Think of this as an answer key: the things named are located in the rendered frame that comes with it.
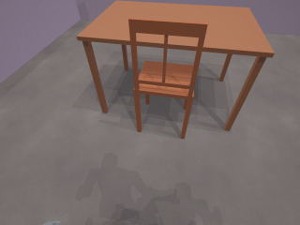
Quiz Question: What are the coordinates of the chair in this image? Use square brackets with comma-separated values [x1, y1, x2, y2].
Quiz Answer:
[128, 18, 208, 139]

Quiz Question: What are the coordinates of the table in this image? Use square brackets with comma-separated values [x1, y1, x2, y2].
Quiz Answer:
[76, 0, 275, 131]

